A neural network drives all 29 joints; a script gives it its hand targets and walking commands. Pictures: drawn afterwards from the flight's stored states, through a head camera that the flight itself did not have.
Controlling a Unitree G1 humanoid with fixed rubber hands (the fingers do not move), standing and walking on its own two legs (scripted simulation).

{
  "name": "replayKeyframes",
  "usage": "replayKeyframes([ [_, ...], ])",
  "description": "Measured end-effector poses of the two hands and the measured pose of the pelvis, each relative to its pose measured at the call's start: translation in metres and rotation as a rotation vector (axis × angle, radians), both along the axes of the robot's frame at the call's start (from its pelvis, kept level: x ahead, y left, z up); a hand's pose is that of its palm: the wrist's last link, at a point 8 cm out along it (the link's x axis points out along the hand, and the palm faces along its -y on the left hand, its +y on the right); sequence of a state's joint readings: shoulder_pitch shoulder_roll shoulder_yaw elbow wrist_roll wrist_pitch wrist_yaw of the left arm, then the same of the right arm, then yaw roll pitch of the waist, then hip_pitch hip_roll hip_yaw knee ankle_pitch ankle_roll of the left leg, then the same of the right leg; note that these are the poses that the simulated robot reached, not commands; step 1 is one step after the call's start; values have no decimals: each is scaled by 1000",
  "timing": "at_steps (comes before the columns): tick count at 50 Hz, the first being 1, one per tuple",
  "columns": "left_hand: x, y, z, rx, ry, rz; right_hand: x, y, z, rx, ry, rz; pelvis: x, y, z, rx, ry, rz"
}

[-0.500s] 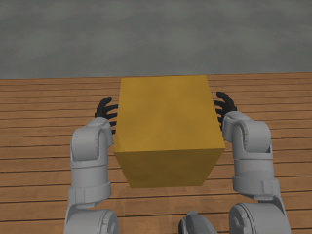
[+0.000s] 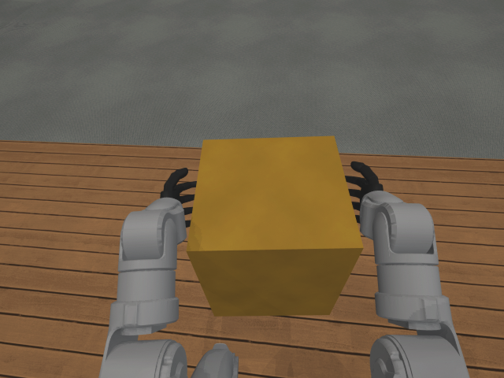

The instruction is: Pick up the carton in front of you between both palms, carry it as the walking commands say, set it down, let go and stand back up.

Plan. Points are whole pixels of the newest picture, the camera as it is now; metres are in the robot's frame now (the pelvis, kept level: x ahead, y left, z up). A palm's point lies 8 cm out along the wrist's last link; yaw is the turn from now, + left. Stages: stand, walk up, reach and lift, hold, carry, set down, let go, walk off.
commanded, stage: carry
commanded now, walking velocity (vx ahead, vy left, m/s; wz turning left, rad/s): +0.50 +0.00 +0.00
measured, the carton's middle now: (270, 232) +0.35 +0.02 +0.02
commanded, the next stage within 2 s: none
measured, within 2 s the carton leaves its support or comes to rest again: neither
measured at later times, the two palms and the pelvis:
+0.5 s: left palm (208, 102) +0.68 +0.16 +0.05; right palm (341, 104) +0.65 -0.13 +0.06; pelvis +0.31 +0.04 -0.04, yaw -2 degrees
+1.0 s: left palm (224, 66) +0.95 +0.16 -0.01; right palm (323, 60) +0.97 -0.13 -0.01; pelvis +0.62 +0.00 -0.09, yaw +1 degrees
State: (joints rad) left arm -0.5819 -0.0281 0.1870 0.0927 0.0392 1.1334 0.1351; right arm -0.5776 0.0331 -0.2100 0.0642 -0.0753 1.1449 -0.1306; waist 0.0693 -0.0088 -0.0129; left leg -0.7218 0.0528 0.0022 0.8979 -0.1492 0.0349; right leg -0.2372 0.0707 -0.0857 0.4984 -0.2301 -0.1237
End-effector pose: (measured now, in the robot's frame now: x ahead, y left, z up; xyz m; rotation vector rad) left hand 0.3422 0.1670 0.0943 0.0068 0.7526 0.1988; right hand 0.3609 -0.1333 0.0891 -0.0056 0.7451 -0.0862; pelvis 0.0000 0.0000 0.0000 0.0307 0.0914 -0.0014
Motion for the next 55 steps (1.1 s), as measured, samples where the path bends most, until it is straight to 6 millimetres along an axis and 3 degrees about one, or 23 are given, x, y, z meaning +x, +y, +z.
replayKeyframes([
  [6, 92, 10, 14, 1, -94, -18, 85, 10, 13, 4, -95, -20, 86, 14, -16, -24, 0, -14],
  [10, 161, 18, 1, -9, -133, -56, 147, 17, 8, -28, -133, -40, 154, 26, -49, -58, -26, -40],
  [12, 193, 16, -13, -23, -113, -85, 170, 15, -2, -57, -113, -57, 176, 29, -60, -39, -23, -37],
  [16, 234, 5, -37, -23, 4, -141, 196, 6, -27, -40, 4, -93, 214, 40, -56, -50, -21, -27],
  [22, 300, -3, -43, -36, 24, -151, 253, 1, -32, -30, 24, -136, 274, 46, -45, -63, -5, -32],
  [28, 369, -3, -35, -54, -38, -121, 330, -1, -21, -23, -39, -130, 345, 40, -44, -62, 4, -22],
  [32, 422, -9, -34, -55, -73, -109, 386, -6, -20, -24, -73, -118, 402, 31, -54, -46, 4, -13],
  [37, 494, -19, -52, -14, -86, -98, 465, -17, -46, -19, -87, -79, 484, 17, -90, -10, -26, 16],
  [39, 515, -17, -66, 16, -59, -84, 494, -16, -64, -5, -60, -51, 507, 15, -100, -35, -27, 6],
  [42, 534, -11, -92, -7, 25, -60, 523, -8, -89, -15, 25, -5, 536, 7, -100, -28, -29, 0],
  [45, 554, -6, -104, -10, 65, -39, 552, -2, -99, -20, 64, 22, 565, 1, -95, -20, -26, 7],
  [50, 606, -2, -103, -13, 47, -16, 609, 2, -101, -4, 47, 25, 617, -1, -88, -7, -10, 11],
  [55, 671, 2, -91, -10, -9, -18, 670, 5, -92, 11, -8, 8, 679, 5, -87, -3, -1, -1],
])
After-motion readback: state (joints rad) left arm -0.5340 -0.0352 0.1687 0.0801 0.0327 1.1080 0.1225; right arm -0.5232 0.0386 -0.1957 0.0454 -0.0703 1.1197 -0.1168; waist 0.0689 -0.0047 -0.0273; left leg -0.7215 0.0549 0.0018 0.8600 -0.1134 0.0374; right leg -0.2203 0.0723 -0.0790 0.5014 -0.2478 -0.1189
